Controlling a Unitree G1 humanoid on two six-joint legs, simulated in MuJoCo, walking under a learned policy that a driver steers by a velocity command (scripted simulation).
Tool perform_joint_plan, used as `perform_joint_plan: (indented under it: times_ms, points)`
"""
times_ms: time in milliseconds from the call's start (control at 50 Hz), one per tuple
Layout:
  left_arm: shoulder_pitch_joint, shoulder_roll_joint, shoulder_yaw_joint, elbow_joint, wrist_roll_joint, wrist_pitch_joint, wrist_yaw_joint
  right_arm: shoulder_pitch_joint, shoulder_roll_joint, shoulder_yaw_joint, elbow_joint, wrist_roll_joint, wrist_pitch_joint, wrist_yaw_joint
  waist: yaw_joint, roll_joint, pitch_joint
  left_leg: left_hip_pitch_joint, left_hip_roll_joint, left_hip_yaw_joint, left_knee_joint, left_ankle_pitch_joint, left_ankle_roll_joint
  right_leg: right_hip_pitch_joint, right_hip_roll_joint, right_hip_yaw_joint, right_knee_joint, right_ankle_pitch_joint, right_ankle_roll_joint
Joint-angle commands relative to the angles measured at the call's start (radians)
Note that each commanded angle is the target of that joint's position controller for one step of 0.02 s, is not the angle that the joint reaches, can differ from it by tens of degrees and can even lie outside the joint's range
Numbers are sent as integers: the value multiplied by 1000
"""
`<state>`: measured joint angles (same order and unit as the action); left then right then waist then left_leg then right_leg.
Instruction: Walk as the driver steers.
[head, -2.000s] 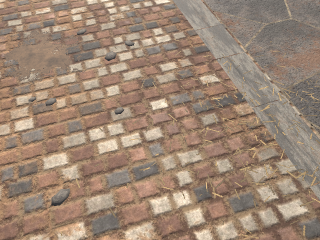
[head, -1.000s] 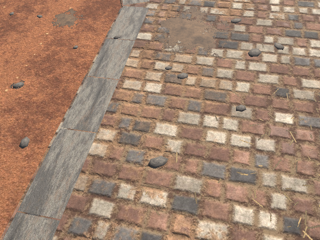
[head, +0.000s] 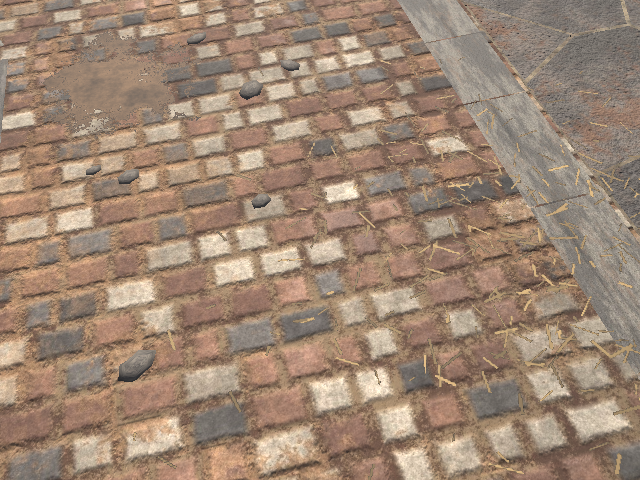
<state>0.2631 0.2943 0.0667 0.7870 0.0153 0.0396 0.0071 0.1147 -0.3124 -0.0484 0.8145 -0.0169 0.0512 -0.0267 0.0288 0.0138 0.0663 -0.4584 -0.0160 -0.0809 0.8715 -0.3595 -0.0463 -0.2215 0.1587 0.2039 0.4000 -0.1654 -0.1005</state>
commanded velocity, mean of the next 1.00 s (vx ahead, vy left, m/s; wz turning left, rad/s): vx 0.29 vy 0.00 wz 0.32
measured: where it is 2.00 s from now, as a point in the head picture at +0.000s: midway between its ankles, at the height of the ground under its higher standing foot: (222, 313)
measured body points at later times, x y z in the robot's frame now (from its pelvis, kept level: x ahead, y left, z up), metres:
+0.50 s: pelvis +0.06 +0.03 +0.00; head +0.08 +0.04 +0.45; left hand +0.18 +0.32 -0.11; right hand +0.10 -0.25 -0.12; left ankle +0.02 +0.14 -0.74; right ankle +0.08 -0.09 -0.72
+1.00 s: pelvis +0.28 +0.08 -0.03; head +0.33 +0.10 +0.42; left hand +0.12 +0.30 -0.16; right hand +0.59 -0.02 -0.12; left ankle +0.37 +0.18 -0.75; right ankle +0.12 -0.08 -0.73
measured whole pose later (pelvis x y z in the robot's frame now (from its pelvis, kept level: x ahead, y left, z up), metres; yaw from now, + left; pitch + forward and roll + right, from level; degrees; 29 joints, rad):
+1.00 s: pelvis +0.28 +0.08 -0.03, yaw +25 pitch +2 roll +0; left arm 0.46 0.24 0.01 0.95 0.02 -0.07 0.02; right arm -0.02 -0.27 -0.02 0.69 -0.05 -0.02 0.08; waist 0.07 0.02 0.07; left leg -0.51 -0.06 0.11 0.57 -0.15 0.15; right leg 0.10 -0.02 -0.21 0.45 -0.49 0.00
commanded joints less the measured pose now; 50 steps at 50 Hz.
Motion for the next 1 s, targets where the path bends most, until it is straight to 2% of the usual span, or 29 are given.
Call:
perform_joint_plan:
  times_ms: [20, 80, 120, 160, 180, 200, 220, 260, 300, 360, 460, 500, 520, 540, 560, 580, 600, 620, 640, 660, 700, 760, 820, 860, 900, 940, 960, 980, 1000]
  points:
    - [28, 160, 37, -46, 7, -8, 5, -21, -87, -13, -70, 4, -18, -4, 11, -112, -101, -38, -2, 4, -32, -15, 13, 124, -296, 288, -60, 263, -121]
    - [4, 148, 27, -40, 13, -5, 5, 5, -85, -5, -70, 10, -23, -4, 2, -116, -113, 61, -8, 19, -119, -34, 34, 99, -294, 284, -41, 335, -110]
    - [-25, 115, 7, -29, 13, -4, 9, 46, -66, 5, -53, 14, -25, -5, -15, -115, -120, 192, -5, 35, -267, -2, 52, 58, -280, 256, -32, 344, -84]
    - [-25, 64, -24, -1, 5, -5, 18, 86, -16, 26, -24, 5, -34, -8, -44, -74, -111, 402, 23, -2, -591, 225, 73, -23, -238, 213, -32, 191, -8]
    - [34, 39, -33, 14, 12, -13, 16, 56, -66, 23, -27, -10, -43, -16, 3, 50, -106, 453, 153, -181, -646, 256, 96, -59, -182, 131, 38, 13, 39]
    - [100, 69, -26, 24, 9, -15, 15, 15, -136, 19, -53, -11, -46, -12, 49, 127, -111, 438, 286, -341, -637, 323, 167, -103, -83, 8, 76, -216, 61]
    - [53, 101, -20, 38, 11, -9, 21, 67, -148, 10, -14, -9, -42, -1, 2, 145, -109, 336, 298, -389, -646, 108, 251, -45, -84, -59, 80, -261, 52]
    - [-80, 122, -12, 8, 26, -24, 12, 118, -161, -7, 14, -1, -32, 18, -46, 166, 0, 309, 215, -419, -708, -263, 247, -138, -64, -136, 181, -258, 61]
    - [-122, 132, -7, -14, 28, -37, -8, 174, -166, -20, 32, -5, -37, 19, -59, 169, 32, 345, 218, -464, -740, -273, 265, -260, -84, -149, 341, -299, 92]
    - [-140, 93, -17, -19, 20, -64, -21, 185, -149, -34, 40, 4, -55, 22, -48, 118, -2, 377, 173, -419, -724, -164, 272, -297, -107, -163, 390, -262, 115]
    - [-202, 69, -30, -55, 7, -85, -23, 220, -147, -61, 42, -1, -64, 30, -67, 134, -38, 331, 133, -413, -674, -88, 281, -217, -101, -183, 236, -262, 114]
    - [-149, 69, -31, -47, -5, -91, -13, 178, -152, -70, 21, -4, -61, 36, -31, 130, -51, 226, 108, -410, -640, -68, 256, -56, -88, -186, 99, -204, 98]
    - [-74, 62, -30, -24, -8, -95, -2, 138, -149, -73, 5, -2, -58, 36, 17, 107, -53, 136, 74, -390, -596, -71, 226, 92, -88, -195, -26, -97, 89]
    - [-5, 92, -20, -4, -4, -101, 14, 128, -125, -70, -4, 1, -62, 33, 50, 57, -66, -2, 29, -356, -514, -114, 186, 278, -115, -176, -66, -49, 86]
    - [91, 175, 0, 8, 9, -107, 33, 123, -67, -55, -26, 10, -76, 34, 91, -75, -113, -166, -38, -259, -328, -213, 140, 454, -287, -8, -121, -226, 62]
    - [150, 306, 27, 3, 23, -101, 40, 93, 9, -30, -82, 22, -88, 39, 108, -285, -164, -300, -152, -77, -51, -255, 111, 479, -553, 405, -274, -615, -19]
    - [98, 284, 32, 14, 32, -96, 39, 91, -65, -39, -75, -6, -84, 36, 53, -172, -61, -329, -40, -56, 95, -161, 116, 341, -595, 457, -280, -658, -71]
    - [44, 190, 9, -6, 23, -102, 30, 101, -87, -45, -52, -14, -84, 46, 22, -82, 11, -321, -3, -63, 141, -72, 119, 271, -533, 354, -273, -580, -66]
    - [8, 132, -6, -15, 18, -111, 22, 133, -74, -43, -32, -14, -84, 59, -4, -73, 35, -295, 16, -52, 148, -2, 108, 237, -471, 228, -280, -436, -42]
    - [8, 111, -13, -15, 18, -119, 21, 136, -68, -43, -26, -19, -81, 70, -9, -100, 29, -283, 28, -30, 170, 46, 98, 234, -429, 127, -282, -304, -27]
    - [60, 101, -16, 8, 14, -132, 15, 104, -56, -37, -40, -26, -70, 86, 2, -118, 13, -306, 33, 6, 239, 108, 89, 256, -384, -12, -258, -43, -17]
    - [129, 83, -19, 39, 10, -141, 0, 11, -37, -27, -87, -22, -62, 99, 14, -115, 7, -362, 38, 38, 243, 157, 78, 282, -381, -129, -228, 276, -19]
    - [131, 65, -25, 55, 10, -140, -3, -102, -9, -6, -138, -22, -64, 114, 23, -116, 38, -323, 34, 102, 67, 234, 70, 237, -353, -230, -233, 395, -15]
    - [140, 79, -24, 68, 7, -140, 0, -178, 14, 11, -170, -21, -66, 125, 35, -117, 49, -243, 29, 160, -91, 277, 83, 213, -350, -278, -236, 440, -7]
    - [160, 101, -21, 89, 6, -139, 6, -202, 11, 18, -190, -22, -65, 124, 29, -119, 40, -154, 6, 212, -198, 258, 118, 239, -366, -315, -202, 602, 7]
    - [172, 128, -16, 105, 6, -133, 17, -133, -16, 12, -176, -28, -65, 110, -15, -141, -23, -23, -57, 250, -241, 203, 167, 288, -378, -356, -52, 959, 22]
    - [170, 142, -13, 107, 7, -125, 24, -43, -35, 4, -151, -30, -68, 103, -58, -147, -80, 76, -86, 249, -255, 176, 195, 298, -388, -369, 86, 1070, 22]
    - [164, 152, -11, 104, 7, -118, 27, 94, -66, -11, -111, -32, -76, 95, -114, -146, -160, 249, -103, 217, -299, 189, 229, 249, -396, -373, 263, 1025, 23]
    - [139, 156, -10, 89, 9, -117, 23, 256, -110, -34, -58, -40, -81, 78, -193, -102, -236, 483, -75, 147, -361, 181, 269, 95, -370, -392, 513, 804, 37]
